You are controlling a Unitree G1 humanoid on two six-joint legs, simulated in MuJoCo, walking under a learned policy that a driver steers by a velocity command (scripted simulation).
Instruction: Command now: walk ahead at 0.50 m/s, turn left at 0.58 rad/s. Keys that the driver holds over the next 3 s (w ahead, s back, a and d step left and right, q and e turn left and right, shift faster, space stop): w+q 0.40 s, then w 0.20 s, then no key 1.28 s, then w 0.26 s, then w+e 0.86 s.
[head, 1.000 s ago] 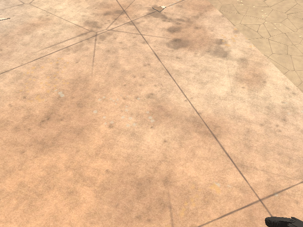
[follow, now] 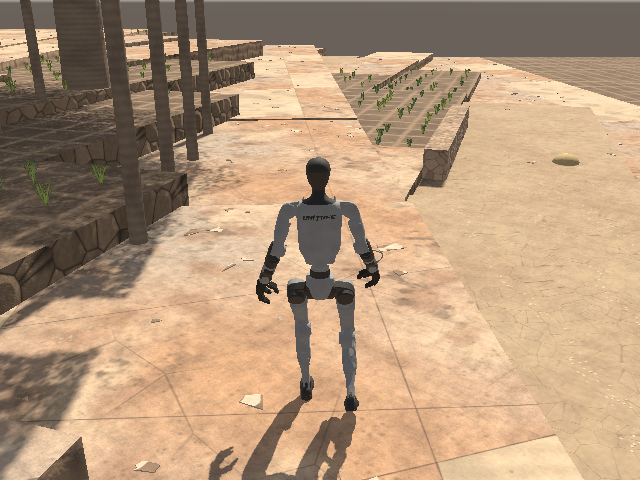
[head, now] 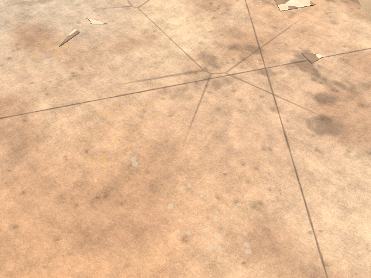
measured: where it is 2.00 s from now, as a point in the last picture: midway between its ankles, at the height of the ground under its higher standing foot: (178, 248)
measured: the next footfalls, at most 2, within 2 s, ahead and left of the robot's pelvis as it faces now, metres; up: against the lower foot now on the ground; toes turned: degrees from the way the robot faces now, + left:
right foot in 0.40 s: +0.42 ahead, -0.10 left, +0.00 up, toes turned +18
left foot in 0.84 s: +0.55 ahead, +0.20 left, +0.00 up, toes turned +19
